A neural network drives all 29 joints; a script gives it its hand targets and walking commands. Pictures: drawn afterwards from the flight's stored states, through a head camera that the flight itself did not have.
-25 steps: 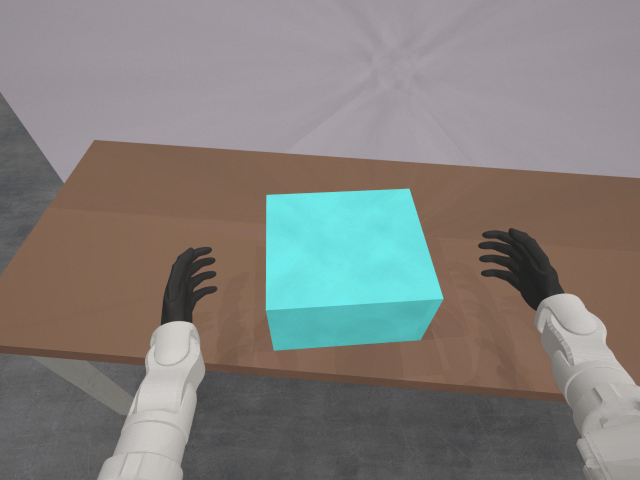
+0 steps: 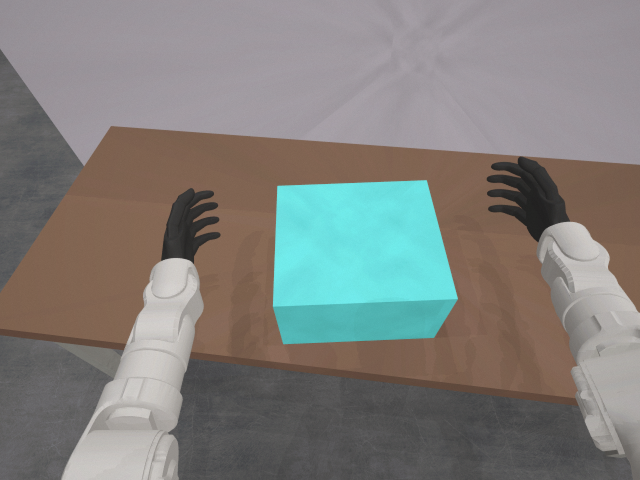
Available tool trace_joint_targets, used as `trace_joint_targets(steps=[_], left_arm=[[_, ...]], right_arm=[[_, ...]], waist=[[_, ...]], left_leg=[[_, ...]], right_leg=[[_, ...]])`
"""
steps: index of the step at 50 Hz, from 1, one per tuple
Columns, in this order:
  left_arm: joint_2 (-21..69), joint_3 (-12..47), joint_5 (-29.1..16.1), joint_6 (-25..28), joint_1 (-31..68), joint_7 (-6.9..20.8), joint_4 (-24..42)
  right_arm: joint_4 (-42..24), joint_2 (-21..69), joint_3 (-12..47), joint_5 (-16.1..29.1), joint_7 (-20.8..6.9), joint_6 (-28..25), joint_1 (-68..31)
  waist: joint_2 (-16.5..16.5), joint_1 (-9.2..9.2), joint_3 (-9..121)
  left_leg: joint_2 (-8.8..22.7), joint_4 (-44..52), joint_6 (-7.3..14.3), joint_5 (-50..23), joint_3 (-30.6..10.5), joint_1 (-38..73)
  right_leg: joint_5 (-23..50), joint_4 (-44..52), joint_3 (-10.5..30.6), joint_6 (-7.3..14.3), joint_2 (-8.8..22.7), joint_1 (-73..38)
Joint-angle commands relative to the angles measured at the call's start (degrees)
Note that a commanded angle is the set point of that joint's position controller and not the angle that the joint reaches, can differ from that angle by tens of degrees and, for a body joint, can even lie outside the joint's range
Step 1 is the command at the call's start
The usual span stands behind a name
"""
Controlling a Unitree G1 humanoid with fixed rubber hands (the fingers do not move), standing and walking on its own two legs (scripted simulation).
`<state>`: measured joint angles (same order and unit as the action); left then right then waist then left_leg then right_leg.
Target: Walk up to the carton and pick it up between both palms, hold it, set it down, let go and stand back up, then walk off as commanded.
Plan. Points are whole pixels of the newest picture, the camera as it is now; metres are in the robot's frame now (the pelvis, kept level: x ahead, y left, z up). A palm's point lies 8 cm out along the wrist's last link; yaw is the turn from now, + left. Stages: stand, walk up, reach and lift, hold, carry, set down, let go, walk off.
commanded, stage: reach and lift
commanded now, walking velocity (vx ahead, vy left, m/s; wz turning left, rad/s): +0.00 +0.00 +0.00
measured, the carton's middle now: (355, 261) +0.45 +0.03 -0.09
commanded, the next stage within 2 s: none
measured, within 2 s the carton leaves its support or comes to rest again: neither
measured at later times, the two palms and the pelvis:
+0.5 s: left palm (191, 202) +0.40 +0.25 +0.08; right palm (538, 160) +0.50 -0.18 +0.12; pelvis +0.00 +0.00 -0.01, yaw +0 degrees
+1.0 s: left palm (198, 262) +0.38 +0.26 -0.02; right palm (498, 220) +0.48 -0.17 +0.02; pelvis -0.01 +0.00 -0.02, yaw +0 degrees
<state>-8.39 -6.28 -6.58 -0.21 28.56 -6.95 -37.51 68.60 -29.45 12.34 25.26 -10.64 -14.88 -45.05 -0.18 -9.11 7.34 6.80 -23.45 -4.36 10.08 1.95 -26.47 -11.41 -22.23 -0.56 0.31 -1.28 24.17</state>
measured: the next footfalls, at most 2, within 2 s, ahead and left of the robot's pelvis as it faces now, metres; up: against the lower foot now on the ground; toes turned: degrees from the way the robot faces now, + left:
none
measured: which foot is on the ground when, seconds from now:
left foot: down 0.00-1.00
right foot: down 0.00-1.00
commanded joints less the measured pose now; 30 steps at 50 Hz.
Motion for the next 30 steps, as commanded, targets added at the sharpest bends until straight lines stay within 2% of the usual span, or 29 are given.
trace_joint_targets(steps=[1,2,3,4,5,6,7,8,9,10,11,13,14,15,16,17,18,19,20,21,22,23,24,25,26,27,28,29,30], left_arm=[[-6.59,-2.41,0.02,1.02,20.59,0.73,5.30],[-6.23,-0.75,-0.28,0.01,22.40,0.99,1.36],[-6.52,-0.70,-0.95,1.03,24.03,0.88,4.33],[-6.48,-0.17,-1.27,0.29,26.40,1.00,1.71],[-5.98,1.39,-2.10,0.52,26.15,0.39,2.36],[-5.36,0.49,-2.51,0.88,24.30,0.30,3.09],[-5.47,1.20,-2.86,0.53,27.96,0.18,2.44],[-5.70,1.70,-2.35,-0.03,27.48,0.38,-1.53],[-6.60,0.68,-2.15,-0.49,29.69,0.76,-2.04],[-7.00,1.14,-1.72,-0.63,30.05,0.59,-1.77],[-8.27,0.88,-2.07,-0.41,30.88,0.08,-1.76],[-6.27,2.27,-1.99,-0.39,32.86,-0.65,-5.71],[-7.98,1.53,-2.58,0.08,36.92,-0.99,-2.08],[-7.47,1.50,-3.39,0.16,36.42,-1.30,-4.07],[-8.12,1.19,-3.08,0.03,35.10,-1.35,-3.90],[-9.26,1.16,-2.70,0.28,36.48,-1.08,-6.30],[-8.74,0.67,-2.65,0.51,37.46,-0.44,-8.67],[-8.76,1.26,-2.58,1.15,38.12,-0.42,-8.16],[-9.49,1.32,-2.06,0.52,38.32,0.03,-10.43],[-9.31,2.88,-2.61,1.12,40.75,-0.64,-10.76],[-10.57,1.41,-2.30,0.98,39.82,-0.73,-10.80],[-10.42,1.54,-3.41,0.40,40.08,-0.86,-11.40],[-9.97,1.31,-3.10,0.41,39.98,-1.02,-11.02],[-8.29,2.70,-3.01,0.75,39.48,-1.20,-15.46],[-9.04,2.22,-3.61,1.39,40.36,-0.62,-14.71],[-8.98,2.21,-3.55,1.53,40.74,-0.49,-14.13],[-8.14,2.97,-4.36,2.21,40.34,-0.15,-16.40],[-8.25,1.98,-3.88,3.80,40.04,0.46,-15.88],[-7.65,3.54,-4.13,4.59,38.32,0.92,-18.19]], right_arm=[[-4.05,-10.73,-1.85,0.21,0.94,-0.12,-25.36],[-0.01,-10.46,-2.42,-0.23,0.93,0.81,-25.91],[-1.38,-10.63,-2.04,0.23,0.90,0.75,-26.91],[-0.04,-10.34,-1.76,0.13,0.74,1.57,-28.08],[1.46,-11.40,-2.49,0.25,0.54,1.42,-28.09],[1.17,-10.02,-1.95,0.65,0.41,1.67,-26.17],[-1.20,-10.72,-2.41,0.65,0.39,1.41,-31.70],[2.21,-9.72,-1.72,0.68,0.52,2.39,-30.24],[0.52,-10.37,-1.27,0.49,0.52,2.56,-33.04],[1.14,-11.25,-2.06,-0.05,0.52,2.62,-32.95],[0.74,-10.93,-1.62,0.35,0.47,2.62,-33.60],[5.65,-11.69,-2.58,0.43,0.05,3.06,-35.24],[1.81,-11.82,-2.99,0.56,0.43,2.88,-39.06],[3.77,-11.61,-2.09,0.73,0.44,3.45,-37.90],[2.55,-10.83,-0.55,1.16,0.15,3.22,-36.32],[3.58,-10.77,-1.10,1.45,0.37,3.66,-38.25],[3.68,-8.39,0.80,2.08,0.50,4.07,-39.33],[3.88,-8.93,0.16,1.16,0.84,3.66,-39.47],[5.14,-9.24,0.98,1.82,0.89,4.21,-39.16],[7.61,-11.41,-0.76,1.17,0.57,4.19,-42.38],[7.14,-10.53,0.18,1.34,0.29,4.88,-40.14],[9.16,-12.33,0.64,2.06,0.61,5.20,-41.16],[10.23,-12.66,0.14,2.23,0.63,5.14,-40.04],[12.89,-11.88,0.17,2.00,0.37,5.24,-40.04],[12.60,-10.02,1.26,1.86,0.06,5.25,-39.37],[11.20,-10.03,-0.28,1.86,0.21,4.66,-41.30],[10.38,-9.32,1.41,1.86,0.35,4.29,-40.79],[9.61,-5.72,1.51,1.33,0.70,3.11,-39.33],[11.11,-6.63,1.63,1.73,0.38,2.65,-38.46]], waist=[[5.04,-0.57,27.09],[5.89,1.58,22.84],[4.52,-0.35,26.66],[5.07,0.69,26.07],[5.00,1.25,27.50],[3.36,0.19,29.47],[4.59,0.61,31.59],[5.01,0.77,27.31],[5.56,-0.15,28.80],[5.14,0.62,29.03],[4.73,-0.64,30.88],[2.42,0.24,29.19],[3.07,-0.70,34.71],[3.54,-0.52,35.32],[4.31,-2.53,36.92],[4.85,-2.11,36.03],[6.56,-2.34,35.16],[7.33,-2.40,36.17],[7.15,-2.16,34.72],[4.08,-1.82,34.59],[5.57,-2.60,35.14],[5.67,-2.64,34.41],[4.38,-1.50,35.29],[4.00,-1.73,33.74],[5.53,-2.74,33.93],[4.57,-1.96,34.20],[5.91,-2.59,35.70],[6.20,-2.79,35.62],[5.85,-2.13,34.81]], left_leg=[[-6.60,-1.54,1.14,-24.74,3.12,9.58],[-6.67,-0.91,1.39,-21.81,2.79,7.68],[-6.43,-0.80,1.43,-22.83,3.22,8.88],[-6.55,-0.98,1.25,-21.64,3.17,8.07],[-6.54,-1.05,0.97,-22.49,2.92,8.64],[-6.05,-1.73,0.66,-23.30,2.93,10.62],[-5.85,-2.21,0.84,-24.79,2.76,10.15],[-5.89,-1.88,1.31,-22.70,2.49,9.42],[-5.92,-1.37,1.46,-21.92,2.83,8.18],[-5.85,-1.02,1.62,-21.83,2.55,8.88],[-6.13,-1.85,1.38,-21.84,2.87,7.95],[-5.57,-2.37,0.51,-22.89,2.23,8.73],[-5.50,-2.74,0.66,-23.72,2.17,8.59],[-5.50,-3.70,0.87,-24.32,2.48,9.55],[-5.23,-3.28,0.97,-26.22,2.83,9.40],[-5.80,-3.42,1.07,-25.56,3.00,7.43],[-6.22,-3.39,1.44,-24.06,3.99,3.27],[-6.24,-2.76,1.75,-22.99,4.04,1.26],[-6.07,-1.85,2.03,-21.05,3.92,0.34],[-5.68,-2.54,1.54,-20.65,3.45,1.70],[-5.61,-2.46,1.50,-22.54,3.66,3.34],[-5.46,-2.64,1.39,-22.72,3.69,2.41],[-5.10,-3.56,1.05,-24.24,3.25,5.13],[-4.70,-3.84,0.45,-24.84,2.16,6.03],[-4.47,-3.33,0.97,-23.89,2.91,6.11],[-4.64,-3.58,0.79,-24.47,3.47,5.57],[-5.10,-4.65,0.76,-25.61,3.67,3.87],[-5.22,-4.23,1.40,-24.45,3.94,1.66],[-5.53,-3.75,1.01,-24.37,3.83,1.43]], right_leg=[[29.92,-1.15,0.08,-2.13,-2.75,-15.91],[29.14,-0.69,0.07,-2.25,-2.90,-14.81],[26.32,-0.80,0.19,-2.26,-3.25,-15.04],[25.49,-0.26,-0.31,-2.14,-3.32,-14.05],[25.17,-0.41,-0.42,-1.97,-3.35,-12.41],[24.37,-0.48,-0.55,-1.33,-3.43,-12.04],[25.64,-0.41,-0.91,-1.25,-3.50,-11.15],[22.67,0.53,-0.61,-1.75,-3.31,-10.02],[22.99,0.46,-0.58,-1.82,-3.19,-10.96],[23.31,0.47,-0.90,-2.13,-3.17,-11.19],[22.53,-0.07,-0.93,-1.85,-3.41,-10.85],[19.56,0.21,-1.47,-0.84,-3.70,-4.53],[20.09,-0.30,-2.01,-1.34,-3.58,-5.63],[20.38,-0.50,-2.04,-1.07,-3.44,-5.22],[22.54,-0.65,-1.92,-1.07,-3.67,-6.91],[25.39,-1.12,-1.53,-1.66,-3.20,-8.62],[28.41,-2.45,-0.66,-2.37,-2.79,-10.35],[30.23,-2.89,-0.19,-2.70,-2.66,-12.80],[30.11,-2.78,-0.30,-2.92,-2.16,-13.26],[25.52,-3.01,-1.02,-2.51,-2.32,-9.84],[25.66,-1.98,-1.18,-2.20,-2.72,-9.46],[24.25,-1.89,-1.24,-2.43,-2.98,-7.92],[24.08,-1.98,-1.82,-2.17,-2.87,-6.98],[21.53,-1.52,-2.07,-1.62,-3.72,-4.05],[20.05,-1.15,-1.90,-1.69,-3.41,-3.83],[22.46,-1.42,-2.21,-1.68,-3.17,-4.42],[25.02,-2.67,-1.95,-1.95,-3.27,-4.71],[26.51,-2.92,-1.38,-2.02,-2.47,-9.00],[26.66,-3.45,-1.48,-2.51,-2.71,-8.38]])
